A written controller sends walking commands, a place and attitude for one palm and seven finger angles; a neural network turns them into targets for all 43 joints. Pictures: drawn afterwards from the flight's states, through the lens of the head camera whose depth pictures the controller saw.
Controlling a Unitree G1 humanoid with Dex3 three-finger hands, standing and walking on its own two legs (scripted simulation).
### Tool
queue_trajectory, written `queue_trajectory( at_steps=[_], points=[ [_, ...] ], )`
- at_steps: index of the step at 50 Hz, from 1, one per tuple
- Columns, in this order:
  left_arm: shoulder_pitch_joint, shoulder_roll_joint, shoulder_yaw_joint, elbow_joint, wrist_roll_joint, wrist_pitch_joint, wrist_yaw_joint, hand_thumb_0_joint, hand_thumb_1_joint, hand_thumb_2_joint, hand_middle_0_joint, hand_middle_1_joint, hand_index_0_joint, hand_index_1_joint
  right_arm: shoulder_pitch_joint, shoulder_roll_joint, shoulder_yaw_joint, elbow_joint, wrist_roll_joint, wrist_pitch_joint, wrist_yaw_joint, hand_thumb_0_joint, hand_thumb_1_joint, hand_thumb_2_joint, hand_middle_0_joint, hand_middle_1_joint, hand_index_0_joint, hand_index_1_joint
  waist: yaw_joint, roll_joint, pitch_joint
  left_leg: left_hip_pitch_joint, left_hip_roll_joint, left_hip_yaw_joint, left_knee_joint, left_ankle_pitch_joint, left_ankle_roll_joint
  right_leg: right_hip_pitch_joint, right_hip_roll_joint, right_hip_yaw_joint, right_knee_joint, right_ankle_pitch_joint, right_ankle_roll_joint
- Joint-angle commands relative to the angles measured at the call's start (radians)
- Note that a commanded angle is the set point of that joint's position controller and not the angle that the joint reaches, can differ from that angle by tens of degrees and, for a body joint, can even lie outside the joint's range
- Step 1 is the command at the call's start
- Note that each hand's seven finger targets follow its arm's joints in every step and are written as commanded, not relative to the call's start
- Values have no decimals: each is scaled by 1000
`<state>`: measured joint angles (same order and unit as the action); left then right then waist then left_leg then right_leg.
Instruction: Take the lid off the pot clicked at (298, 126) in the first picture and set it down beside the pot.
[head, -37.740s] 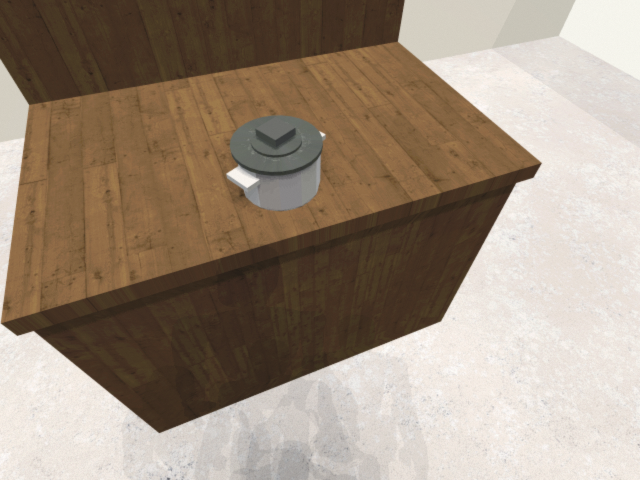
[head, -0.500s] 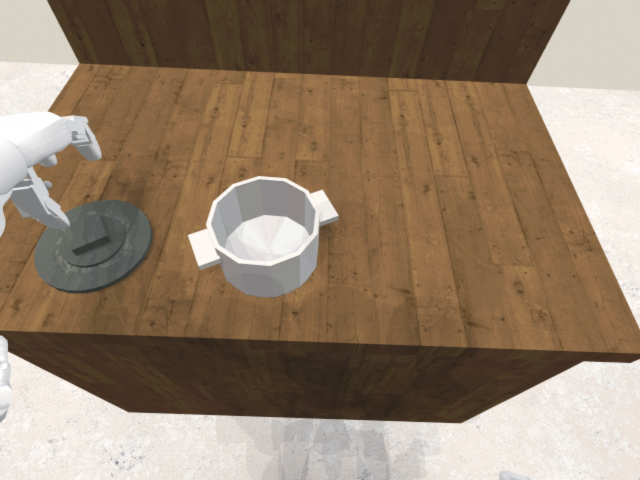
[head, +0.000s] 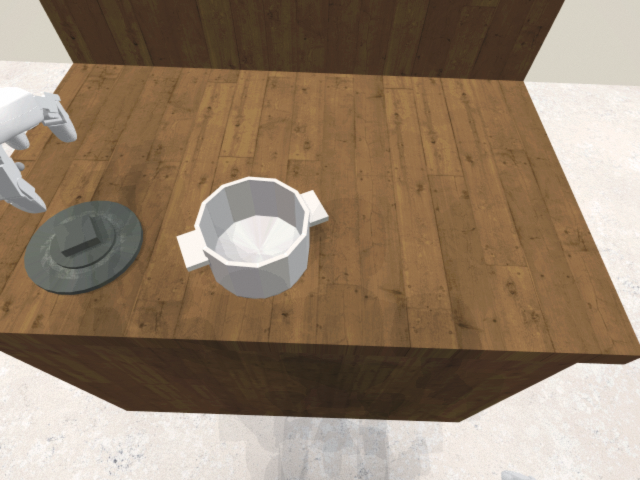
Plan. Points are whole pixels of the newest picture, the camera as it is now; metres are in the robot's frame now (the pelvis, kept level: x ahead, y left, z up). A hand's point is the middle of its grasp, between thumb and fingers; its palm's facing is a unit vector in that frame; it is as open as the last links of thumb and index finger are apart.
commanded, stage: draw the hand back to the body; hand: left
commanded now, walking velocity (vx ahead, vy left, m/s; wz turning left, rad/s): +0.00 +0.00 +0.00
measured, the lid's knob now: (77, 235) +0.43 +0.35 +0.00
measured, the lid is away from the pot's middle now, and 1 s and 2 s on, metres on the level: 0.25 0.25 0.25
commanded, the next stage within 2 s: none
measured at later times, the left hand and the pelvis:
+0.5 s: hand (32, 203) +0.38 +0.31 +0.14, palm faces -0.19 -0.37 -0.91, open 11.0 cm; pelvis -0.01 +0.00 +0.00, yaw +1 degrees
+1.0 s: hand (51, 200) +0.35 +0.26 +0.18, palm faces +0.49 -0.82 -0.31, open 9.7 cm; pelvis +0.03 -0.04 +0.01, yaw -2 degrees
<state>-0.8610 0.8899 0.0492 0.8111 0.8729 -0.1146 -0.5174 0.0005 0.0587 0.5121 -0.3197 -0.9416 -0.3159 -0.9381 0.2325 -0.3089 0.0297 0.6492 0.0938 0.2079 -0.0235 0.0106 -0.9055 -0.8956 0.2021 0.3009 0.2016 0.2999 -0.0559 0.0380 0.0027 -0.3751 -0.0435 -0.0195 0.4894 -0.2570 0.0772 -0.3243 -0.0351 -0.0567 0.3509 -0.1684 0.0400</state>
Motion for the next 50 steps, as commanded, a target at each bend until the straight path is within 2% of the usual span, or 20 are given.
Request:
queue_trajectory(
  at_steps=[1,5,9,12,14,15,22,23,24,26,27,29,31,33,34,37,40,44,49,50],
  points=[
    [-304,370,148,-142,-25,-5,40,0,53,513,-305,-943,-305,-943,20,-167,-52,-105,-7,-21,-7,0,-900,-900,200,300,200,300,7,49,-397,243,18,-46,0,524,15,116,73,-24,24,243,-63],
    [-316,331,124,-335,-28,1,43,0,53,513,-305,-943,-305,-943,-6,-157,-60,-135,-9,-7,4,0,-900,-900,200,300,200,300,7,134,-444,323,23,-65,-1,577,11,86,74,-26,15,206,-66],
    [-224,408,230,-401,-51,-2,47,0,53,513,-305,-943,-305,-943,-18,-158,-59,-146,-18,-11,8,0,-900,-900,200,300,200,300,23,114,-459,323,18,-77,2,625,14,127,72,-25,21,243,-65],
    [-135,346,195,-300,-67,22,37,0,53,513,-305,-943,-305,-943,-23,-157,-52,-148,-12,-8,7,0,-900,-900,200,300,200,300,19,21,-364,232,15,-52,-11,478,13,125,67,-30,16,217,-60],
    [-175,325,164,-425,-63,26,39,0,53,513,-305,-943,-305,-943,-50,-151,-58,-161,-12,-5,12,0,-900,-900,200,300,200,300,19,93,-397,267,16,-55,-13,507,14,130,63,-23,17,218,-64],
    [-156,339,188,-459,-62,26,43,0,53,513,-305,-943,-305,-943,-45,-148,-58,-168,-14,-6,11,0,-900,-900,200,300,200,300,25,96,-423,294,15,-61,-8,527,15,134,65,-23,17,219,-65],
    [-91,306,186,-473,-85,35,36,0,53,513,-305,-943,-305,-943,-80,-140,-46,-172,-15,-10,3,0,-900,-900,200,300,200,300,30,75,-349,259,10,-61,-33,409,13,122,66,-34,-1,163,-69],
    [-231,-20,246,-603,-661,-10,224,0,53,513,-305,-943,-305,-943,50,-69,-49,-215,8,-96,-8,0,-900,-900,200,300,200,300,-12,180,-305,506,94,-117,-104,322,-58,11,45,-21,-10,71,-103],
    [-51,-56,213,-478,-702,-4,320,0,53,513,-305,-943,-305,-943,18,-100,-34,-189,-7,-125,-21,0,-900,-900,200,300,200,300,4,140,-239,521,134,-166,-136,216,-71,-9,57,-11,-29,-10,-105],
    [52,-30,312,-471,-837,-11,442,0,53,513,-305,-943,-305,-943,-38,-116,-32,-172,-13,-167,-44,0,-900,-900,200,300,200,300,38,-59,-231,382,113,-96,-151,140,-36,127,39,13,-46,61,-96],
    [26,-5,345,-532,-863,-22,483,0,53,513,-305,-943,-305,-943,-47,-120,-29,-161,-17,-180,-52,0,-900,-900,200,300,200,300,44,-62,-264,361,101,-71,-151,172,-33,177,32,14,-36,100,-90],
    [-54,-7,355,-695,-879,-49,540,0,74,522,-302,-927,-302,-927,-75,-109,-25,-148,-27,-215,-61,0,-900,-900,200,300,200,300,45,89,-308,407,99,-60,-160,253,-50,197,29,12,-32,116,-88],
    [73,1,425,-714,-887,-50,586,0,116,542,-297,-895,-297,-895,-74,-97,-27,-131,-38,-243,-64,0,-900,-900,200,300,200,300,68,187,-309,436,99,-52,-135,397,-64,225,30,8,-22,165,-92],
    [191,19,488,-712,-902,-44,610,0,159,561,-292,-863,-292,-863,-73,-96,-32,-109,-47,-246,-59,0,-900,-900,200,300,200,300,85,110,-253,374,97,-36,-129,462,-62,277,32,2,-17,235,-90],
    [226,-54,445,-718,-913,-42,608,0,180,571,-289,-846,-289,-846,-85,-84,-32,-115,-46,-246,-57,0,-900,-900,200,300,200,300,82,103,-226,351,95,-22,-129,476,-57,283,31,0,-11,260,-87],
    [282,-85,447,-848,-928,-44,612,0,243,600,-281,-798,-281,-798,-93,-79,-40,-123,-46,-267,-47,0,-900,-900,200,300,200,300,87,144,-261,392,98,-22,-108,546,-56,286,29,-2,1,294,-82],
    [424,-95,484,-825,-941,-25,617,0,307,629,-273,-750,-273,-750,-94,-83,-51,-114,-51,-260,-45,0,-900,-900,200,300,200,300,92,18,-251,353,96,-1,-92,558,-39,320,30,-3,8,367,-73],
    [426,-138,447,-905,-944,-18,615,0,392,668,-263,-686,-263,-686,-118,-81,-53,-111,-45,-261,-45,0,-900,-900,200,300,200,300,81,71,-247,370,85,23,-84,537,-30,304,27,7,-2,393,-68],
    [484,-139,464,-920,-950,-7,629,0,498,716,-250,-605,-250,-605,-133,-82,-57,-104,-44,-263,-51,0,-900,-900,200,300,200,300,82,0,-244,370,75,33,-84,483,-20,308,31,8,-2,409,-62],
    [499,-139,466,-966,-952,-11,628,0,519,726,-247,-589,-247,-589,-140,-77,-56,-109,-44,-264,-50,0,-900,-900,200,300,200,300,90,36,-262,379,73,33,-82,494,-20,325,26,12,2,422,-62]
  ],
)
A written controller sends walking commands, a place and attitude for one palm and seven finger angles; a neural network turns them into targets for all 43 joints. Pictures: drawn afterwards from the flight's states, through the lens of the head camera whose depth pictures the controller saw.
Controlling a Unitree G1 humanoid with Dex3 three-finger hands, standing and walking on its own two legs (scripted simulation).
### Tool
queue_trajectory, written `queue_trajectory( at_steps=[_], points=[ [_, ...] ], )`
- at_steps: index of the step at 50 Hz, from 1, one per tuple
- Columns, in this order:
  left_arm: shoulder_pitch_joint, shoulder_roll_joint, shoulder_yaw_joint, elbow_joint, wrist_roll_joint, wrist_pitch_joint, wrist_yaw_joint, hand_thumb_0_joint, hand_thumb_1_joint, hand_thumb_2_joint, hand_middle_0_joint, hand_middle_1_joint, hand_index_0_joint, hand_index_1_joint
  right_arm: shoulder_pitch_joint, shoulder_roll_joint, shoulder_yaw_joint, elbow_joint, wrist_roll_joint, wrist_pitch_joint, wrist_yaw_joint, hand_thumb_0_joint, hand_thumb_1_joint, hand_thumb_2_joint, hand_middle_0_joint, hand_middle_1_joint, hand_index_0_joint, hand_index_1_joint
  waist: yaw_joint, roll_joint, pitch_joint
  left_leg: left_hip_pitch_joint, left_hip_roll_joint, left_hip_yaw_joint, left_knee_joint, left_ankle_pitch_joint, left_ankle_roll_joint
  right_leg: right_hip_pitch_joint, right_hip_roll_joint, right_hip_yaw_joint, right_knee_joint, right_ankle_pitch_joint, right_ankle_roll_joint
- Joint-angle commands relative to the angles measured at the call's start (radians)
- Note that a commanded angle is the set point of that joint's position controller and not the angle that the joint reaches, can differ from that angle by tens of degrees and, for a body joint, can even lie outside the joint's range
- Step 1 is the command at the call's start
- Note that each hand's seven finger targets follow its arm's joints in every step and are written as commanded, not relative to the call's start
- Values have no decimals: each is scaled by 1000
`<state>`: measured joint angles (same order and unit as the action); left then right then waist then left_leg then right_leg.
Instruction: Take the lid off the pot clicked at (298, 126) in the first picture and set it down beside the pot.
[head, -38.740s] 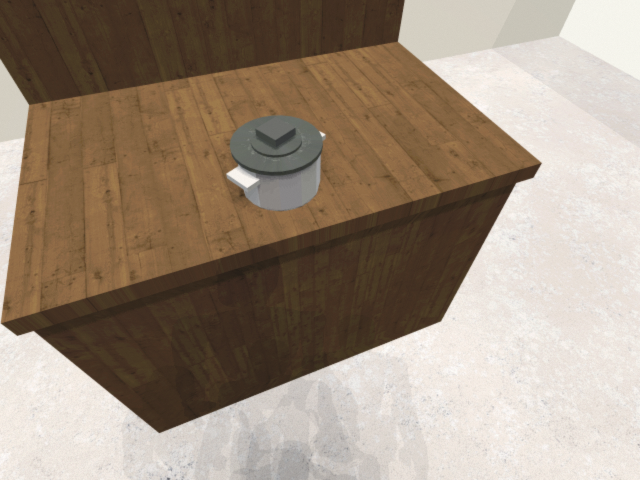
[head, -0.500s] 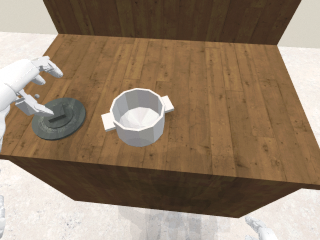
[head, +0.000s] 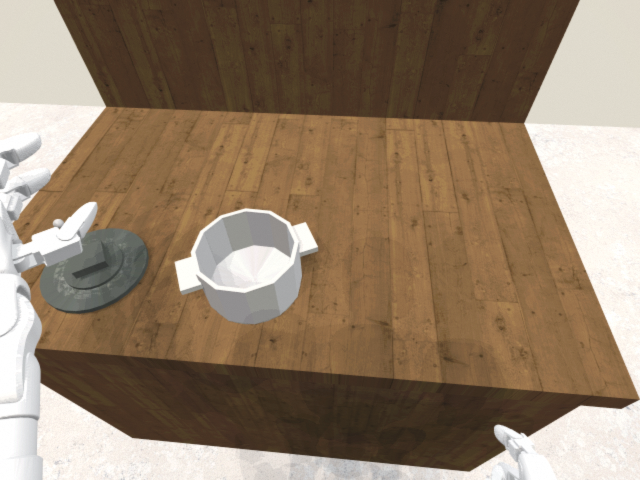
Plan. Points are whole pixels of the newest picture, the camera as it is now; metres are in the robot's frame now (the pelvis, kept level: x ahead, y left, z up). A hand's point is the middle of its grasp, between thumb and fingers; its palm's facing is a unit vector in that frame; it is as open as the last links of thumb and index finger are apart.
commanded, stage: draw the hand back to the body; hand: left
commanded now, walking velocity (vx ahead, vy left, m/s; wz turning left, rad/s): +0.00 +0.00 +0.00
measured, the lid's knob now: (88, 258) +0.39 +0.40 +0.00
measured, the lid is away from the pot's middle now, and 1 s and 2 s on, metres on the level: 0.25 0.25 0.25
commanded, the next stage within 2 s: step back with the hand held close in 1.22 s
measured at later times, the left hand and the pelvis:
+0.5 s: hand (54, 292) +0.24 +0.27 +0.18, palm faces +0.50 -0.81 -0.30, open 7.6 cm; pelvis -0.02 -0.02 +0.00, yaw +0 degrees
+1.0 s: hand (52, 374) +0.17 +0.24 +0.17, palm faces +0.41 -0.84 -0.35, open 7.4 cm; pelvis -0.03 +0.00 +0.00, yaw +0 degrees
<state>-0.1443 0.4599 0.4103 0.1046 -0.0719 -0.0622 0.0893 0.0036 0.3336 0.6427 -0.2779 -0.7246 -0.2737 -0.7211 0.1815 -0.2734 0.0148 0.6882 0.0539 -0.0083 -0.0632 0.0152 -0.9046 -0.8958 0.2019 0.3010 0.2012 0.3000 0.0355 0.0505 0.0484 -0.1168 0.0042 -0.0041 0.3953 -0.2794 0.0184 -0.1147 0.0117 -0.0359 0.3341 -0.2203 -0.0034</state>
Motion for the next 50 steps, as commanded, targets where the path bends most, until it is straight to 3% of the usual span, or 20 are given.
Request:
queue_trajectory(
  at_steps=[1,3,5,10,13,16,18,19,20,23,28,31,40,44,47,50],
  points=[
    [-219,283,98,-303,-7,-67,22,0,540,735,-244,-573,-244,-573,-98,-106,-38,-152,-2,-52,-9,0,-900,-900,200,300,200,300,-1,50,-312,130,24,19,14,524,38,115,-21,-8,18,475,-19],
    [-215,261,83,-321,-8,-69,24,0,582,755,-239,-541,-239,-541,-113,-102,-36,-148,-4,-57,-11,0,-900,-900,200,300,200,300,-6,39,-285,127,22,18,10,503,37,98,-17,-10,12,457,-18],
    [-107,266,117,-258,-16,-55,28,0,625,774,-234,-509,-234,-509,-107,-103,-38,-145,-7,-52,-10,0,-900,-900,200,300,200,300,7,-23,-261,97,21,24,7,467,39,105,-17,-12,17,465,-14],
    [-89,243,104,-374,-21,-66,27,0,731,823,-221,-429,-221,-429,-141,-86,-29,-163,-6,-60,-12,0,-900,-900,200,300,200,300,10,58,-253,106,17,24,-1,405,36,89,-18,-7,6,400,-16],
    [1,220,111,-344,-27,-58,27,0,794,852,-213,-380,-213,-380,-147,-86,-30,-159,-9,-62,-13,0,-900,-900,200,300,200,300,12,-16,-215,82,19,26,-4,381,37,77,-15,-10,3,389,-12],
    [11,200,95,-365,-34,-59,23,0,858,881,-205,-332,-205,-332,-160,-81,-25,-165,-7,-61,-15,0,-900,-900,200,300,200,300,10,-13,-190,69,18,25,-14,317,37,56,-16,-5,-9,324,-11],
    [-26,206,88,-495,-29,-82,27,0,900,900,-200,-300,-200,-300,-174,-73,-20,-176,-7,-75,-17,0,-900,-900,200,300,200,300,9,61,-226,99,14,20,-16,306,35,61,-16,-2,-14,295,-15],
    [-6,200,87,-516,-26,-89,31,0,900,900,-200,-300,-200,-300,-174,-71,-18,-177,-12,-84,-18,0,-900,-900,200,300,200,300,13,82,-230,101,14,18,-18,309,34,60,-14,-4,-13,291,-18],
    [68,182,91,-470,-30,-82,34,0,900,900,-200,-300,-200,-300,-172,-69,-19,-171,-14,-87,-19,0,-900,-900,200,300,200,300,18,58,-213,91,14,20,-15,311,35,59,-14,-7,-12,296,-16],
    [127,153,83,-452,-36,-78,30,0,900,900,-200,-300,-200,-300,-174,-72,-23,-169,-13,-86,-16,0,-900,-900,200,300,200,300,15,-31,-167,67,18,17,-23,283,35,43,-11,-9,-21,270,-13],
    [138,149,65,-604,-29,-105,34,0,900,900,-200,-300,-200,-300,-194,-62,-17,-180,-18,-109,-20,0,-900,-900,200,300,200,300,17,60,-181,84,15,13,-28,235,32,37,-15,-1,-33,203,-16],
    [251,123,65,-569,-35,-100,35,0,900,900,-200,-300,-200,-300,-186,-63,-20,-174,-22,-112,-18,0,-900,-900,200,300,200,300,23,-12,-153,56,19,9,-34,225,31,35,-14,-6,-32,195,-15],
    [373,85,27,-705,-25,-114,34,0,900,900,-200,-300,-200,-300,-197,-53,-18,-192,-29,-129,-18,0,-900,-900,200,300,200,300,25,28,-135,52,20,1,-38,183,26,17,-14,-2,-41,136,-17],
    [453,59,10,-723,-22,-113,33,0,900,900,-200,-300,-200,-300,-193,-52,-18,-192,-35,-130,-17,0,-900,-900,200,300,200,300,24,3,-108,31,21,-1,-34,174,23,3,-12,-3,-44,127,-18],
    [516,49,3,-774,-19,-112,35,0,900,900,-200,-300,-200,-300,-193,-47,-19,-199,-36,-134,-16,0,-900,-900,200,300,200,300,29,36,-120,35,22,-5,-32,189,21,12,-15,-3,-35,142,-20],
    [582,34,-7,-787,-16,-107,35,0,900,900,-200,-300,-200,-300,-192,-41,-19,-198,-40,-133,-15,0,-900,-900,200,300,200,300,29,8,-106,23,23,-7,-27,196,20,7,-14,-5,-32,149,-19]
  ],
)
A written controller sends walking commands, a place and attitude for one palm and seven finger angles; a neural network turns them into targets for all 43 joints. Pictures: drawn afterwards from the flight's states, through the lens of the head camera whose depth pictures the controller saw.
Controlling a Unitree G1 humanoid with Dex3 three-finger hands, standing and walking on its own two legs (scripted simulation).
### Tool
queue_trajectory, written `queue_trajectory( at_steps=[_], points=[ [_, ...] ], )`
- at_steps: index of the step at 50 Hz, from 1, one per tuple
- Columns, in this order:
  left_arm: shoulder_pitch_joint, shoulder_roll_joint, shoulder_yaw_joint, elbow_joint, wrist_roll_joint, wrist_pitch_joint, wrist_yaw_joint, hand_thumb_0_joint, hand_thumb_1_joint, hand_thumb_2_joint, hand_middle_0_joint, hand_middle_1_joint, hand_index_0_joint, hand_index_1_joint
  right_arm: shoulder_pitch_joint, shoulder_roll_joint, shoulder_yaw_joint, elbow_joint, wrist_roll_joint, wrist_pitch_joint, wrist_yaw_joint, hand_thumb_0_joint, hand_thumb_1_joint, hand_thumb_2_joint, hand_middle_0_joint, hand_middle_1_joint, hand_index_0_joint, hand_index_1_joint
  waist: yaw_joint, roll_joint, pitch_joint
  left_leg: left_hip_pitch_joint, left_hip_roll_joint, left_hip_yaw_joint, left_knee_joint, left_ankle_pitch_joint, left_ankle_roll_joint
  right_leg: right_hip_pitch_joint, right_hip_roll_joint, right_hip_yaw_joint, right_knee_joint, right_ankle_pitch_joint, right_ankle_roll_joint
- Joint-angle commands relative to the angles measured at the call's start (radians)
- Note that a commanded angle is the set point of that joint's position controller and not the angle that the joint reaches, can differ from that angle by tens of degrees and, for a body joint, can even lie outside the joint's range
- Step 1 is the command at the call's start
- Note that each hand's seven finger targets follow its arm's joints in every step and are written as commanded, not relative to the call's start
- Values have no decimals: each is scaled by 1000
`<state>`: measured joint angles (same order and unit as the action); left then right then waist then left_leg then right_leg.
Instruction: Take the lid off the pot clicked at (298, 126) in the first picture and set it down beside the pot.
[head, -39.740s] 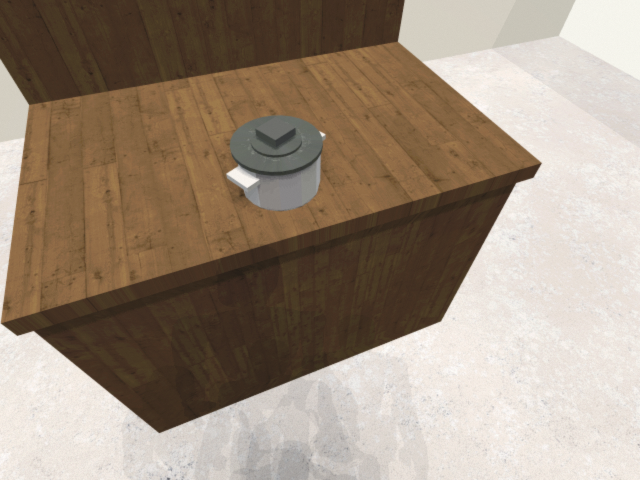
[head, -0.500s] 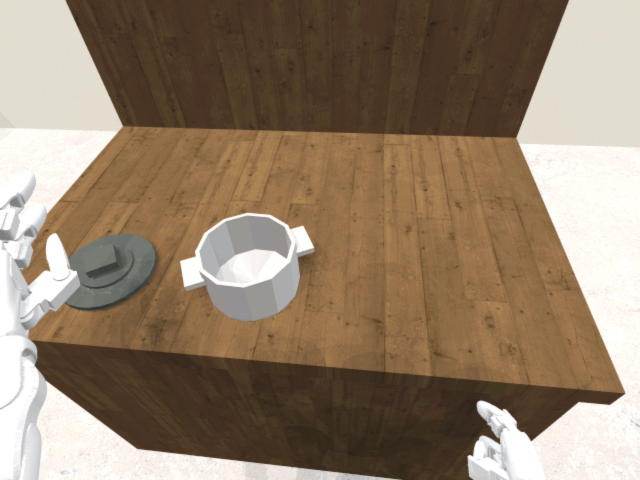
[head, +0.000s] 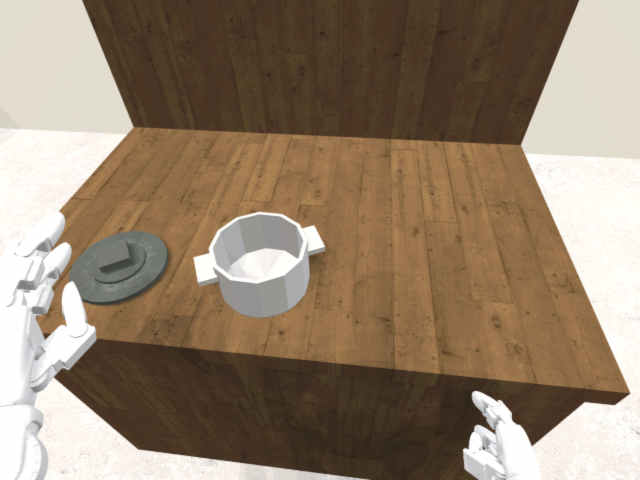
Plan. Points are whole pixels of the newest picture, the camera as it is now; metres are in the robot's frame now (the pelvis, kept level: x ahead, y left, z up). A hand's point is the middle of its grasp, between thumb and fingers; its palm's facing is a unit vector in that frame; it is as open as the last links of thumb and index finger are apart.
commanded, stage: draw the hand back to the body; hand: left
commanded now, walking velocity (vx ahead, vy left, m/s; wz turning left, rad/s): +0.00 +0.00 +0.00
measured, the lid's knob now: (114, 255) +0.42 +0.41 +0.00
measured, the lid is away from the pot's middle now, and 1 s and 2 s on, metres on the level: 0.25 0.25 0.25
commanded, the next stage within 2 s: step back with the hand held close in 0.22 s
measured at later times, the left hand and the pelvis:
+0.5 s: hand (67, 331) +0.19 +0.26 +0.17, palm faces +0.38 -0.82 -0.42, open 7.4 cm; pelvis +0.00 +0.02 +0.00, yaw +0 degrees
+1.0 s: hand (38, 392) +0.14 +0.26 +0.16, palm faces +0.32 -0.84 -0.43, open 7.4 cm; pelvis -0.05 +0.03 -0.02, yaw +1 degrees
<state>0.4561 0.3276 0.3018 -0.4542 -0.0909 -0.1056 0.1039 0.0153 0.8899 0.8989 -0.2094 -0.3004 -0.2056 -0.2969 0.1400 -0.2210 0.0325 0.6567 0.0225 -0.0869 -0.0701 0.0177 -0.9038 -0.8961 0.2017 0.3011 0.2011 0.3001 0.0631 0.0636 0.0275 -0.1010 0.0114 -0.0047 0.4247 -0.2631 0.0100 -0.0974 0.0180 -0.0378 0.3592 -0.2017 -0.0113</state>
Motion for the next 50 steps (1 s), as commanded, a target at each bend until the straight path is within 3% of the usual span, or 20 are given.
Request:
queue_trajectory(
  at_steps=[1,3,5,8,12,16,17,18,19,20,23,25,28,31,36,38,40,44,47,50],
  points=[
    [-7,155,91,-241,3,-63,18,0,900,900,-200,-300,-200,-300,-149,-94,-37,-171,-8,-52,-6,0,-900,-900,200,300,200,300,0,-14,-78,2,16,-7,-56,174,29,-13,-20,-3,-59,126,-12],
    [3,161,88,-296,8,-66,17,0,900,900,-200,-300,-200,-300,-156,-96,-37,-180,-9,-53,-6,0,-900,-900,200,300,200,300,0,-25,-94,9,16,-10,-51,187,31,-8,-18,-1,-52,135,-12],
    [-8,175,100,-307,13,-66,25,0,900,900,-200,-300,-200,-300,-146,-94,-35,-175,-11,-56,-10,0,-900,-900,200,300,200,300,1,18,-104,12,15,-10,-44,199,30,-5,-22,0,-47,148,-14],
    [-11,154,88,-272,11,-52,27,0,900,900,-200,-300,-200,-300,-148,-94,-34,-171,-11,-50,-12,0,-900,-900,200,300,200,300,-5,-18,-72,2,15,-15,-45,200,27,-17,-18,-4,-46,148,-14],
    [4,153,79,-312,18,-55,26,0,900,900,-200,-300,-200,-300,-141,-92,-33,-181,-12,-52,-10,0,-900,-900,200,300,200,300,3,19,-97,9,14,-19,-45,208,26,-5,-22,-8,-36,148,-16],
    [32,152,88,-279,18,-48,29,0,900,900,-200,-300,-200,-300,-141,-90,-34,-175,-14,-51,-8,0,-900,-900,200,300,200,300,6,-5,-84,-8,16,-20,-45,216,24,-3,-20,-13,-33,153,-17],
    [-164,345,270,-439,5,-103,33,0,900,900,-200,-300,-200,-300,-74,-118,-35,-239,5,-24,-9,0,-900,-900,200,300,200,300,-16,-3,-33,-60,43,-47,-17,137,46,-70,-78,117,-53,225,-6],
    [-161,332,264,-404,5,-125,30,0,900,900,-200,-300,-200,-300,-82,-90,-25,-224,-1,-15,-14,0,-900,-900,200,300,200,300,-24,-20,-27,-69,41,-58,-6,109,45,-83,-101,124,-46,244,-14],
    [2,215,193,-253,4,-117,17,0,900,900,-200,-300,-200,-300,-57,-91,-33,-201,-7,0,-14,0,-900,-900,200,300,200,300,-32,-83,-27,-81,49,-65,13,139,46,-94,-105,106,-31,254,-9],
    [85,162,149,-197,7,-100,2,0,900,900,-200,-300,-200,-300,-58,-92,-44,-209,-3,14,-11,0,-900,-900,200,300,200,300,-38,-103,-67,-61,59,-59,33,181,48,-98,-118,105,-16,282,-3],
    [110,158,127,-272,16,-107,-16,0,900,900,-200,-300,-200,-300,-71,-108,-55,-244,-3,35,-7,0,-900,-900,200,300,200,300,-40,-19,-140,-66,78,-59,47,305,52,-81,-124,82,36,328,5],
    [160,179,147,-291,18,-109,-14,0,900,900,-200,-300,-200,-300,-65,-107,-68,-253,0,52,-8,0,-900,-900,200,300,200,300,-38,-56,-178,-81,90,-66,64,338,53,-73,-129,65,63,332,8],
    [176,238,194,-382,15,-114,-1,0,900,900,-200,-300,-200,-300,-87,-106,-72,-274,3,63,-11,0,-900,-900,200,300,200,300,-38,-16,-187,-124,96,-89,60,326,54,-87,-127,68,93,284,2],
    [202,244,203,-437,11,-117,7,0,900,900,-200,-300,-200,-300,-73,-105,-78,-284,14,67,-12,0,-900,-900,200,300,200,300,-41,21,-186,-166,115,-115,52,341,57,-94,-112,48,133,243,10],
    [211,248,221,-463,12,-121,20,0,900,900,-200,-300,-200,-300,-54,-108,-91,-279,9,45,-8,0,-900,-900,200,300,200,300,-40,109,-174,-179,163,-156,-3,358,69,-172,-66,17,203,-40,27],
    [209,241,224,-446,11,-120,25,0,900,900,-200,-300,-200,-300,-59,-110,-92,-272,2,31,-5,0,-900,-900,200,300,200,300,-41,105,-159,-209,173,-161,-21,291,75,-183,-59,16,216,-106,26],
    [189,228,213,-426,15,-123,26,0,900,900,-200,-300,-200,-300,-35,-115,-96,-267,6,26,-4,0,-900,-900,200,300,200,300,-49,43,-147,-250,170,-152,11,208,74,-169,-70,24,193,-70,23],
    [183,219,200,-381,14,-125,28,0,900,900,-200,-300,-200,-300,-29,-108,-96,-266,16,34,-6,0,-900,-900,200,300,200,300,-70,-143,-129,-336,83,-103,140,-151,47,-196,-172,133,97,30,-22],
    [165,240,201,-426,16,-145,38,0,900,900,-200,-300,-200,-300,-20,-99,-96,-257,14,31,-8,0,-900,-900,200,300,200,300,-86,-152,-119,-318,44,-91,216,-231,39,-275,-229,183,43,-27,-47],
    [168,244,208,-484,16,-165,47,0,900,900,-200,-300,-200,-300,-45,-103,-88,-269,15,22,-12,0,-900,-900,200,300,200,300,-83,-24,-122,-348,87,-136,93,-186,53,-251,-162,96,143,10,-21]
  ],
)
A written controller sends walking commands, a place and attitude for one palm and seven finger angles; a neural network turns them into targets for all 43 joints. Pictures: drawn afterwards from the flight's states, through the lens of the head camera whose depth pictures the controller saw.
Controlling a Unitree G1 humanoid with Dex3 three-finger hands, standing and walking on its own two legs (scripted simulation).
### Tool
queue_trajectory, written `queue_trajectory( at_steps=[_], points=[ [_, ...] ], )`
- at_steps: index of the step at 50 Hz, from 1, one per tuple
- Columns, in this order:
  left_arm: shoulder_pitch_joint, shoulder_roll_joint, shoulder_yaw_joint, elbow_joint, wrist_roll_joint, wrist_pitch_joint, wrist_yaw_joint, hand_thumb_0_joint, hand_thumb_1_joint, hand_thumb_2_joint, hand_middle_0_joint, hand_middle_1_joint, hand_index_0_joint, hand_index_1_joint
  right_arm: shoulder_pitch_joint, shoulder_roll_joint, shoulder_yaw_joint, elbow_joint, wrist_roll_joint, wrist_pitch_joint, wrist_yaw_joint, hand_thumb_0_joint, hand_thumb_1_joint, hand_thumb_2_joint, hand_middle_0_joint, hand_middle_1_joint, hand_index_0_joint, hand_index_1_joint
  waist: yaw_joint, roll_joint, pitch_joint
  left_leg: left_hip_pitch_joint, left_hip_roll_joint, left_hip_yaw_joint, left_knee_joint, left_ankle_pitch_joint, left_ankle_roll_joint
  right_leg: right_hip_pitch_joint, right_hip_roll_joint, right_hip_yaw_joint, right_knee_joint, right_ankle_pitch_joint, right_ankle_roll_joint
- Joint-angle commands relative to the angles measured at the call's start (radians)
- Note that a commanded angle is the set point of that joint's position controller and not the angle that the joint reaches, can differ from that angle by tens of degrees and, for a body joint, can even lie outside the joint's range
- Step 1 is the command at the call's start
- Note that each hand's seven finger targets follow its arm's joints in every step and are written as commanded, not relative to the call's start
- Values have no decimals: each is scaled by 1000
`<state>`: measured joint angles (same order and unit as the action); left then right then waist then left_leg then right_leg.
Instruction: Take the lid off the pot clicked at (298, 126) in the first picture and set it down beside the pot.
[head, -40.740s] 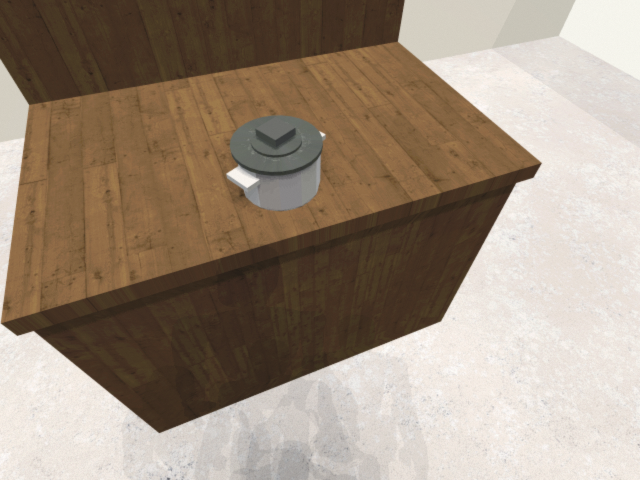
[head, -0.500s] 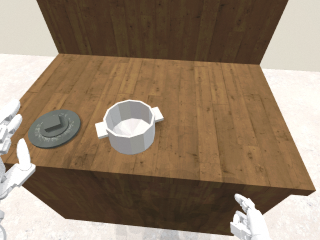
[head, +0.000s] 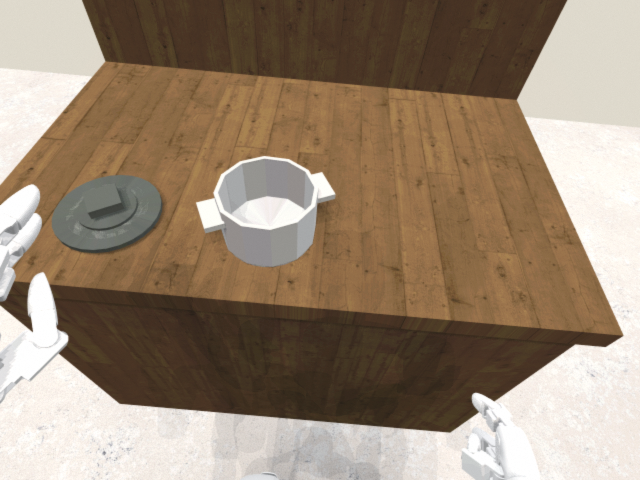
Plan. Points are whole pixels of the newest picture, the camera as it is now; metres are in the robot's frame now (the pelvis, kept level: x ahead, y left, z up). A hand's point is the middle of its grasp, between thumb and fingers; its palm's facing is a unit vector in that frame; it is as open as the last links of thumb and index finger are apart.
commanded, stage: step back with the hand held close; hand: left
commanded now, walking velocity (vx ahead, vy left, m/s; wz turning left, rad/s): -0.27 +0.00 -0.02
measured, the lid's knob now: (103, 200) +0.48 +0.37 +0.02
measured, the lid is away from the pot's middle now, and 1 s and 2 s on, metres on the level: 0.25 0.25 0.25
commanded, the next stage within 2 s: stop stepping back and stand still in 1.18 s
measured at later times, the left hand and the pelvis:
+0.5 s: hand (49, 365) +0.17 +0.22 +0.18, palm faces +0.32 -0.85 -0.43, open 7.4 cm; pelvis -0.03 +0.00 -0.01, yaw -1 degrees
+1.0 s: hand (15, 415) +0.14 +0.22 +0.19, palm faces +0.32 -0.86 -0.39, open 7.4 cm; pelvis -0.07 -0.01 +0.00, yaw -3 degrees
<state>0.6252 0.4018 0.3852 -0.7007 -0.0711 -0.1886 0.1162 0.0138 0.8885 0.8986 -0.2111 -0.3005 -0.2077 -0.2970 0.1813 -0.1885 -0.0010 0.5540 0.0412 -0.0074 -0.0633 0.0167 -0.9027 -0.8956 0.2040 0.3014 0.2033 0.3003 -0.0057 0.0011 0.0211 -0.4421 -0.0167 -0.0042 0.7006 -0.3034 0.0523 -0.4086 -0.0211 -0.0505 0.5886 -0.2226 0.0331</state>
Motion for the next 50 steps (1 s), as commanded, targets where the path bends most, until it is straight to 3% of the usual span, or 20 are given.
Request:
queue_trajectory(
  at_steps=[1,3,5,8,13,15,19,22,26,28,30,32,34,36,39,41,43,46,48,50],
  points=[
    [19,172,137,-229,-1,-88,37,0,900,900,-200,-300,-200,-300,-93,-136,-55,-170,-1,-61,-21,0,-900,-900,200,300,200,300,-7,99,-120,-43,145,-163,-244,-169,21,91,-81,68,-37,-2,-49],
    [6,184,158,-256,6,-92,41,0,900,900,-200,-300,-200,-300,-108,-139,-55,-179,-8,-71,-21,0,-900,-900,200,300,200,300,2,218,-115,-107,195,-215,-341,-167,39,129,-13,22,70,-71,-26],
    [3,165,150,-239,5,-91,40,0,900,900,-200,-300,-200,-300,-85,-131,-57,-171,-13,-82,-17,0,-900,-900,200,300,200,300,5,209,-118,-93,226,-219,-351,-74,47,117,6,20,127,-161,-18],
    [-6,165,148,-220,6,-84,35,0,900,900,-200,-300,-200,-300,-64,-137,-65,-151,-18,-94,-8,0,-900,-900,200,300,200,300,7,121,-174,44,216,-177,-226,249,33,109,-12,41,9,-33,-22],
    [-27,177,161,-214,12,-99,27,0,900,900,-200,-300,-200,-300,-83,-153,-65,-166,-16,-81,-5,0,-900,-900,200,300,200,300,-5,56,-103,-204,162,-149,-229,-320,29,166,-74,103,12,-18,-57],
    [-27,160,146,-208,14,-111,29,0,900,900,-200,-300,-200,-300,-68,-143,-65,-166,-11,-80,-4,0,-900,-900,200,300,200,300,-14,27,-87,-207,138,-137,-192,-367,25,122,-87,120,-11,-31,-63],
    [-16,164,154,-228,8,-135,36,0,900,900,-200,-300,-200,-300,-57,-123,-65,-149,-18,-87,-7,0,-900,-900,200,300,200,300,-20,19,-136,-132,130,-133,-173,-263,15,83,-99,125,-18,15,-74],
    [-26,163,159,-239,13,-151,39,0,900,900,-200,-300,-200,-300,-64,-131,-66,-152,-18,-99,-9,0,-900,-900,200,300,200,300,-18,104,-132,-187,170,-159,-241,-315,34,116,-50,82,59,-15,-56],
    [-36,152,159,-235,10,-152,36,0,900,900,-200,-300,-200,-300,-71,-123,-65,-134,-30,-118,-11,0,-900,-900,200,300,200,300,-10,177,-144,-172,245,-201,-297,-112,52,134,0,46,159,-90,-35],
    [-45,164,173,-235,8,-148,37,0,900,900,-200,-300,-200,-300,-66,-121,-69,-118,-34,-125,-10,0,-900,-900,200,300,200,300,-6,140,-158,-115,249,-191,-260,19,47,128,1,52,114,-78,-34],
    [-44,149,149,-220,12,-147,29,0,900,900,-200,-300,-200,-300,-69,-124,-68,-118,-32,-125,-6,0,-900,-900,200,300,200,300,-3,88,-158,-111,215,-151,-189,21,28,153,-34,77,41,44,-49],
    [-49,157,153,-201,17,-154,24,0,900,900,-200,-300,-200,-300,-69,-121,-72,-132,-31,-116,-4,0,-900,-900,200,300,200,300,-9,-14,-116,-212,125,-91,-109,-329,5,134,-121,193,-58,5,-88],
    [-25,161,145,-181,14,-149,30,0,900,900,-200,-300,-200,-300,-26,-101,-83,-112,-38,-99,3,0,-900,-900,200,300,200,300,-19,-153,-148,-84,24,-39,129,-274,-32,23,-283,373,-253,-34,-176],
    [-17,163,140,-184,14,-139,33,0,900,900,-200,-300,-200,-300,-31,-77,-75,-106,-40,-75,14,0,-900,-900,200,300,200,300,-23,-198,-213,-15,19,-48,248,-217,-35,63,-340,338,-243,221,-210],
    [9,151,133,-200,12,-139,40,0,900,900,-200,-300,-200,-300,-36,-76,-60,-113,-33,-52,9,0,-900,-900,200,300,200,300,-40,-98,-210,44,55,-61,-30,-129,-21,88,-259,209,-101,336,-144],
    [-8,153,125,-255,6,-154,37,0,900,900,-200,-300,-200,-300,-65,-122,-75,-133,-30,-61,0,0,-900,-900,200,300,200,300,-36,137,-148,-12,205,-212,-286,11,51,49,-60,71,102,115,-43],
    [-53,185,145,-310,7,-164,43,0,900,900,-200,-300,-200,-300,-76,-107,-75,-136,-32,-118,-2,0,-900,-900,200,300,200,300,-54,326,-137,-138,377,-319,-475,-63,114,29,76,71,469,-298,-14],
    [-40,149,166,-237,-6,-123,53,0,900,900,-200,-300,-200,-300,-45,-100,-96,-60,-45,-145,11,0,-900,-900,200,300,200,300,-8,210,-177,174,329,-169,-244,637,92,-117,46,129,343,-294,-17],
    [-43,129,135,-232,11,-122,39,0,900,900,-200,-300,-200,-300,-40,-101,-91,-61,-47,-155,22,0,-900,-900,200,300,200,300,5,229,-206,239,303,-134,-201,670,49,-29,29,83,105,-198,-19],
    [-28,115,87,-214,14,-122,16,0,900,900,-200,-300,-200,-300,-51,-121,-76,-72,-48,-158,29,0,-900,-900,200,300,200,300,10,191,-206,181,281,-143,-161,437,13,112,13,57,-107,17,-17]
  ],
)
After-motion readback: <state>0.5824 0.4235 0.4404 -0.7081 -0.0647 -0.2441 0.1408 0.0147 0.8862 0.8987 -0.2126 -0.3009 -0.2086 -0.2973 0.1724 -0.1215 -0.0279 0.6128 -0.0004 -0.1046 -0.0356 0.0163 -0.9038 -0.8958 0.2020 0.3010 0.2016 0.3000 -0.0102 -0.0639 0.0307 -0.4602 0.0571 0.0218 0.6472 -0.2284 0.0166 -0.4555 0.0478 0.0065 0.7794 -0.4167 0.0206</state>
